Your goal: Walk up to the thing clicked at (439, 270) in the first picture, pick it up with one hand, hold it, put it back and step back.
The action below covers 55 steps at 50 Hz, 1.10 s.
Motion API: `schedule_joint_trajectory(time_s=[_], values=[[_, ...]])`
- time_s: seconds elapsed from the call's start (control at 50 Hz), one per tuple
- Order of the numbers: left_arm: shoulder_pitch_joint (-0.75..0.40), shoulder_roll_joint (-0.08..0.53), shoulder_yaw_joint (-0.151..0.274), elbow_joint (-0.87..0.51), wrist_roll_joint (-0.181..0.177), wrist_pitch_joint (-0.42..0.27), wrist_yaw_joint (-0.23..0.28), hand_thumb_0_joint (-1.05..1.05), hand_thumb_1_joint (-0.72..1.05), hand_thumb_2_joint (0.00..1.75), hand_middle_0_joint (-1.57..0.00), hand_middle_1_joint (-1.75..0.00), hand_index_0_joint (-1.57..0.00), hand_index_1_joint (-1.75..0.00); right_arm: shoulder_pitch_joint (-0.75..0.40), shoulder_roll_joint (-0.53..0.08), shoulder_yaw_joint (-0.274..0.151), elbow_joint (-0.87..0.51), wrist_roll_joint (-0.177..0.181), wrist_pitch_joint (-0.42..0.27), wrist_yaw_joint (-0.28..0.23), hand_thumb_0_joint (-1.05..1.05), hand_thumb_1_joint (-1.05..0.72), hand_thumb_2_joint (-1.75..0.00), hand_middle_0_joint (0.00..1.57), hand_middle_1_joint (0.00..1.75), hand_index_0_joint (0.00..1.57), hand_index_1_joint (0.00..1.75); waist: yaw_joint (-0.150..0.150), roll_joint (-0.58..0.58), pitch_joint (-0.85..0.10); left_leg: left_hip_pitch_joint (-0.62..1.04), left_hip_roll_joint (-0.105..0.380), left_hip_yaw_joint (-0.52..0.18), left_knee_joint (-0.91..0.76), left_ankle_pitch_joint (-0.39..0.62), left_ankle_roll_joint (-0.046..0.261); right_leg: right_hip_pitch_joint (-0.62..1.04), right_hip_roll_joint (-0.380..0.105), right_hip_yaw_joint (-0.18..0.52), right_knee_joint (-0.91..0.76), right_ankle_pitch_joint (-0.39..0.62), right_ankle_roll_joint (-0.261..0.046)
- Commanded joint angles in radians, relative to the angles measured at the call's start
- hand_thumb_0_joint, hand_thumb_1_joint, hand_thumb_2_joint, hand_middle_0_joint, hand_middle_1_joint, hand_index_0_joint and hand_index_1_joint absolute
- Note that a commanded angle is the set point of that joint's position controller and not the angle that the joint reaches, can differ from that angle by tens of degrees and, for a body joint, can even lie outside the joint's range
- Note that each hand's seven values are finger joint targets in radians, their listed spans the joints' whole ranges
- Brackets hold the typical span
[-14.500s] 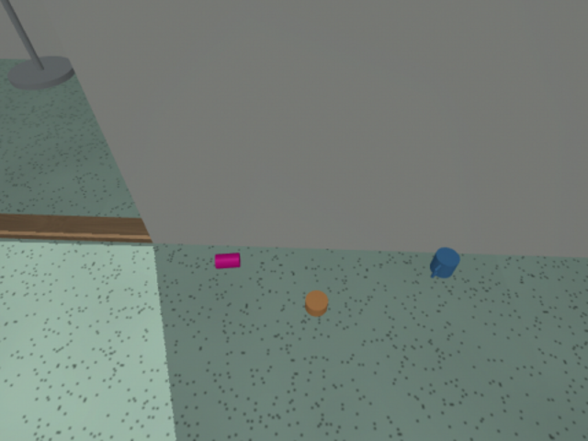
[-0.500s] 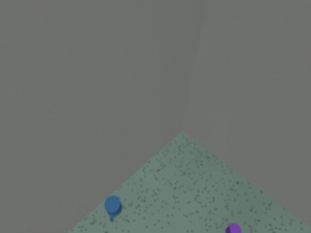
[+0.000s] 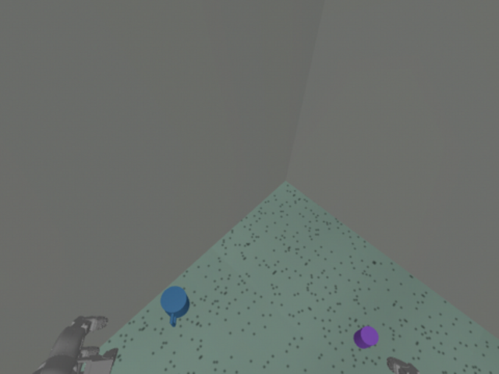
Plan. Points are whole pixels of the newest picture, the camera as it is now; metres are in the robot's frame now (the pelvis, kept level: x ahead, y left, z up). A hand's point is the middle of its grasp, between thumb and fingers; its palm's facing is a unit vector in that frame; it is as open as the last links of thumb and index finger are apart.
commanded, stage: rise first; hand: left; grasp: from above
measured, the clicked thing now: (174, 307) +0.39 +0.26 -0.72
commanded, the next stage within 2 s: none
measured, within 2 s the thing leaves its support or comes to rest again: neither
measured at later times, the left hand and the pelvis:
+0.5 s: hand out of the picture +0.13 +0.27 -0.21, palm faces -0.17 -0.87 -0.47, open 14.1 cm; pelvis -0.01 +0.02 -0.07, yaw +0 degrees
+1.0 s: hand (125, 339) +0.24 +0.30 -0.39, palm faces -0.43 -0.46 -0.78, open 14.0 cm; pelvis -0.06 +0.01 -0.26, yaw -1 degrees
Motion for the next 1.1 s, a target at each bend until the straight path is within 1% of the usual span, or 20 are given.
schedule_joint_trajectory(time_s=[0.0, 0.04, 0.08, 0.12, 0.18, 0.22, 0.26, 0.4, 0.46, 0.5, 0.58, 0.66, 0.72, 0.8, 0.86, 0.88, 0.92, 0.98, 1.04, 1.08], values=[[0.073, 0.158, 0.022, -0.11, 0.05, 0.072, 0.025, 0.0, -0.28, 0.94, -0.07, -1.1, -0.09, -1.07, 0.004, -0.178, -0.06, -0.187, 0.011, -0.031, -0.002, 0.0, -0.92, -0.91, 0.2, 0.3, 0.2, 0.3, 0.033, 0.04, -0.217, 0.011, -0.023, 0.013, 0.014, 0.22, 0.01, 0.053, 0.001, -0.008, -0.016, 0.209, -0.008], [0.061, 0.168, 0.028, -0.143, 0.06, 0.104, 0.04, 0.0, -0.44, 0.97, -0.09, -1.07, -0.09, -1.06, -0.012, -0.172, -0.06, -0.222, 0.012, -0.038, 0.002, 0.0, -0.93, -0.91, 0.2, 0.3, 0.2, 0.3, 0.032, 0.018, -0.188, -0.049, -0.017, 0.01, 0.048, 0.146, 0.01, -0.007, 0.005, -0.014, 0.016, 0.129, -0.007], [0.062, 0.157, 0.03, -0.212, 0.059, 0.116, 0.05, 0.0, -0.56, 0.96, -0.09, -1.07, -0.09, -1.07, 0.005, -0.168, -0.067, -0.244, 0.008, -0.052, 0.004, 0.0, -0.92, -0.91, 0.2, 0.3, 0.2, 0.3, 0.018, 0.018, -0.216, -0.076, -0.01, 0.009, 0.093, 0.11, 0.012, -0.062, 0.01, -0.016, 0.063, 0.088, -0.005], [0.082, 0.14, 0.025, -0.248, 0.072, 0.119, 0.053, 0.0, -0.57, 0.97, -0.08, -1.07, -0.09, -1.07, 0.014, -0.161, -0.067, -0.266, 0.008, -0.068, 0.005, 0.0, -0.92, -0.9, 0.2, 0.3, 0.2, 0.3, 0.011, 0.004, -0.213, -0.12, -0.011, 0.007, 0.139, 0.079, 0.015, -0.117, 0.01, -0.017, 0.109, 0.061, -0.004], [0.08, 0.178, 0.056, -0.383, 0.091, 0.101, 0.058, 0.0, -0.58, 0.98, -0.08, -1.07, -0.08, -1.07, 0.021, -0.152, -0.07, -0.292, 0.004, -0.091, 0.004, 0.0, -0.91, -0.9, 0.2, 0.3, 0.2, 0.3, 0.013, 0.031, -0.28, -0.17, -0.011, 0.007, 0.222, 0.073, 0.019, -0.174, 0.004, -0.008, 0.188, 0.059, -0.004], [0.125, 0.162, 0.048, -0.45, 0.102, 0.096, 0.059, 0.0, -0.57, 0.98, -0.08, -1.08, -0.07, -1.08, 0.017, -0.145, -0.07, -0.308, 0.001, -0.105, 0.001, 0.0, -0.91, -0.9, 0.2, 0.3, 0.2, 0.3, 0.011, 0.057, -0.298, -0.185, -0.004, 0.005, 0.25, 0.065, 0.016, -0.224, 0.006, -0.007, 0.232, 0.045, -0.006], [0.183, 0.183, 0.067, -0.501, 0.118, 0.099, 0.064, 0.0, -0.57, 0.97, -0.07, -1.09, -0.08, -1.08, 0.019, -0.147, -0.074, -0.318, -0.002, -0.115, -0.005, 0.0, -0.91, -0.9, 0.2, 0.3, 0.2, 0.3, 0.007, 0.084, -0.331, -0.184, 0.002, -0.003, 0.276, 0.087, 0.012, -0.245, 0.007, -0.011, 0.269, 0.051, -0.008], [0.295, 0.154, 0.044, -0.646, 0.144, 0.148, 0.065, 0.0, -0.57, 0.95, -0.08, -1.1, -0.09, -1.08, 0.008, -0.14, -0.07, -0.36, -0.006, -0.133, -0.012, 0.0, -0.93, -0.91, 0.2, 0.3, 0.2, 0.3, -0.008, 0.08, -0.365, -0.257, 0.001, -0.011, 0.366, 0.081, 0.018, -0.315, 0.008, -0.012, 0.335, 0.051, -0.006], [0.336, 0.138, 0.026, -0.666, 0.151, 0.164, 0.062, 0.0, -0.56, 0.94, -0.08, -1.1, -0.1, -1.08, 0.003, -0.145, -0.068, -0.364, -0.009, -0.14, -0.01, 0.0, -0.94, -0.91, 0.2, 0.3, 0.2, 0.3, -0.006, 0.091, -0.381, -0.276, 0.011, -0.029, 0.405, 0.142, 0.012, -0.381, 0.01, -0.025, 0.403, 0.06, -0.01], [0.288, 0.154, 0.024, -0.679, 0.172, 0.164, 0.062, 0.0, -0.55, 0.93, -0.07, -1.1, -0.09, -1.08, 0.002, -0.149, -0.069, -0.371, -0.011, -0.147, -0.009, 0.0, -0.92, -0.9, 0.2, 0.3, 0.2, 0.3, -0.023, 0.085, -0.383, -0.307, 0.016, -0.04, 0.444, 0.143, 0.013, -0.438, 0.014, -0.029, 0.441, 0.048, -0.01], [0.193, 0.18, 0.03, -0.619, 0.244, 0.13, 0.074, 0.0, -0.53, 0.92, -0.06, -1.09, -0.08, -1.07, -0.014, -0.146, -0.062, -0.363, -0.013, -0.166, -0.002, 0.0, -0.89, -0.9, 0.2, 0.3, 0.2, 0.3, -0.025, 0.071, -0.353, -0.467, 0.003, -0.03, 0.543, 0.013, 0.019, -0.562, 0.01, -0.024, 0.538, -0.023, -0.013], [0.087, 0.211, 0.038, -0.576, 0.321, 0.051, 0.08, 0.0, -0.51, 0.92, -0.06, -1.12, -0.08, -1.09, -0.041, -0.169, -0.072, -0.35, -0.018, -0.193, 0.01, 0.0, -0.88, -0.89, 0.2, 0.3, 0.2, 0.3, -0.02, 0.107, -0.407, -0.57, 0.004, -0.057, 0.627, -0.087, 0.008, -0.734, 0.007, -0.021, 0.681, -0.112, -0.015], [0.02, 0.237, 0.019, -0.565, 0.388, -0.014, 0.084, 0.0, -0.51, 0.93, -0.06, -1.13, -0.09, -1.1, -0.042, -0.184, -0.082, -0.332, -0.012, -0.203, 0.02, 0.0, -0.89, -0.9, 0.2, 0.3, 0.2, 0.3, -0.026, 0.124, -0.524, -0.606, 0.001, -0.061, 0.718, -0.055, 0.006, -0.819, 0.006, -0.021, 0.777, -0.094, -0.017], [-0.084, 0.346, 0.074, -0.48, 0.478, -0.083, 0.124, 0.0, -0.54, 0.95, -0.07, -1.12, -0.08, -1.1, -0.045, -0.203, -0.085, -0.285, -0.01, -0.202, 0.034, 0.0, -0.9, -0.9, 0.2, 0.3, 0.2, 0.3, -0.001, 0.132, -0.603, -0.735, -0.009, -0.043, 0.869, -0.01, 0.017, -0.925, 0.007, -0.013, 0.898, -0.054, -0.019], [-0.135, 0.368, 0.079, -0.401, 0.537, -0.112, 0.153, 0.0, -0.54, 0.95, -0.08, -1.12, -0.1, -1.1, -0.033, -0.207, -0.089, -0.256, -0.009, -0.191, 0.046, 0.0, -0.92, -0.91, 0.2, 0.3, 0.2, 0.3, 0.009, 0.113, -0.662, -0.819, -0.017, -0.025, 0.961, 0.003, 0.024, -0.962, 0.009, -0.013, 0.956, -0.035, -0.016], [-0.19, 0.402, 0.092, -0.398, 0.554, -0.119, 0.161, 0.0, -0.55, 0.96, -0.09, -1.11, -0.1, -1.09, -0.028, -0.211, -0.092, -0.249, -0.009, -0.188, 0.05, 0.0, -0.93, -0.91, 0.2, 0.3, 0.2, 0.3, 0.011, 0.091, -0.692, -0.855, -0.021, -0.02, 0.991, 0.002, 0.027, -0.958, 0.009, -0.011, 0.971, -0.026, -0.014], [-0.295, 0.414, 0.077, -0.357, 0.589, -0.137, 0.17, 0.0, -0.57, 0.97, -0.09, -1.1, -0.1, -1.09, -0.019, -0.21, -0.095, -0.228, -0.012, -0.181, 0.057, 0.0, -0.93, -0.91, 0.2, 0.3, 0.2, 0.3, 0.003, 0.074, -0.718, -0.93, -0.024, -0.008, 1.048, -0.044, 0.032, -0.985, 0.011, -0.011, 0.992, -0.057, -0.011], [-0.433, 0.504, 0.101, -0.299, 0.637, -0.165, 0.176, 0.0, -0.55, 0.97, -0.08, -1.11, -0.1, -1.09, -0.002, -0.219, -0.1, -0.204, -0.02, -0.172, 0.063, 0.0, -0.92, -0.91, 0.2, 0.3, 0.2, 0.3, 0.002, 0.067, -0.783, -1.004, -0.025, 0.004, 1.121, -0.099, 0.037, -1.007, 0.01, -0.007, 1.027, -0.099, -0.007], [-0.518, 0.528, 0.092, -0.237, 0.688, -0.196, 0.179, 0.0, -0.53, 0.98, -0.07, -1.09, -0.08, -1.08, 0.024, -0.217, -0.105, -0.175, -0.027, -0.16, 0.066, 0.0, -0.9, -0.9, 0.2, 0.3, 0.2, 0.3, -0.007, 0.036, -0.818, -1.079, -0.023, 0.015, 1.176, -0.148, 0.043, -1.008, 0.011, -0.008, 1.049, -0.13, -0.001], [-0.541, 0.575, 0.113, -0.185, 0.72, -0.211, 0.18, 0.0, -0.53, 0.99, -0.06, -1.08, -0.07, -1.08, 0.033, -0.225, -0.106, -0.16, -0.031, -0.151, 0.067, 0.0, -0.89, -0.9, 0.2, 0.3, 0.2, 0.3, 0.008, 0.053, -0.826, -1.101, -0.023, 0.016, 1.194, -0.172, 0.04, -1.04, 0.012, -0.016, 1.075, -0.162, -0.004]])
